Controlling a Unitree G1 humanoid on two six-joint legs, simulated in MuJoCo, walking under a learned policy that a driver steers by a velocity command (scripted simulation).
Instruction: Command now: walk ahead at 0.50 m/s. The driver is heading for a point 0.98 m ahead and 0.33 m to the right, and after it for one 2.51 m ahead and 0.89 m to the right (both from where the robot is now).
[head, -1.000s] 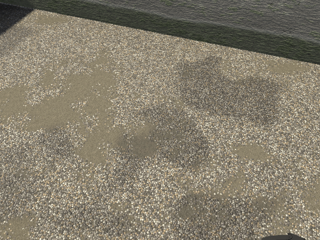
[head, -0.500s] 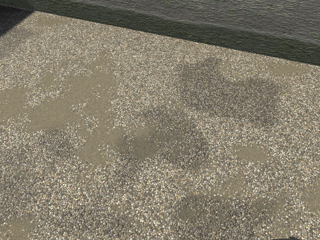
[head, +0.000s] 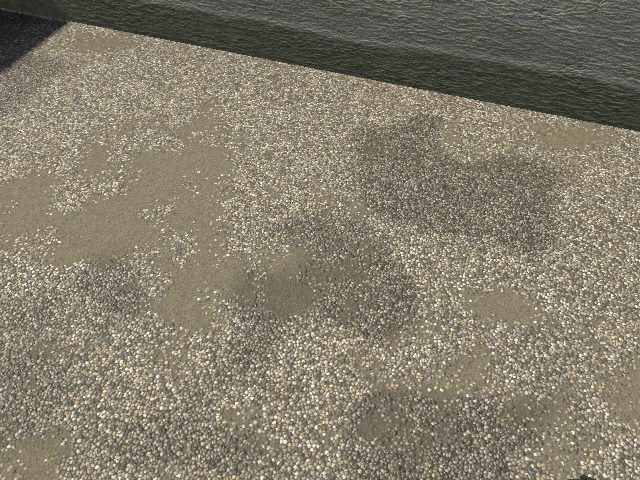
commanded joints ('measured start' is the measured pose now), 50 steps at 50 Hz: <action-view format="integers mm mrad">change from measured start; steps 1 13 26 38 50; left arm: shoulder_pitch -42 -42 -31 41 112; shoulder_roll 103 108 103 123 110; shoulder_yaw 36 35 35 59 80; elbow -76 -75 -70 2 73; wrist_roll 3 -2 4 -23 -39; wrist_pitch -16 -16 -16 2 12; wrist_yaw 5 6 6 11 33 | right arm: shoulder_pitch -50 -52 -36 68 172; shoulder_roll -110 -111 -112 -124 -115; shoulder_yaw -36 -38 -38 -70 -99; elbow -82 -84 -76 16 90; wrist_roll -3 2 -4 27 38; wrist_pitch -16 -17 -17 -19 -21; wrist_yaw -5 -5 -5 11 6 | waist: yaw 6 5 5 -8 -6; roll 1 7 6 4 -4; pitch -93 -84 -116 -35 -17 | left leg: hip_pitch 16 8 28 31 24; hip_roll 44 42 43 55 45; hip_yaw -52 -52 -52 -67 -52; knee -23 -26 -24 -88 -101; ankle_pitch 350 351 372 379 405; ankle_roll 2 -1 2 34 26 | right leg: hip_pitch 50 57 70 59 64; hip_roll -74 -73 -73 -81 -75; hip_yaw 79 79 81 89 79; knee -14 -12 -12 -68 -72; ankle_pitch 429 429 452 441 536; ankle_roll -33 -31 -31 -47 -55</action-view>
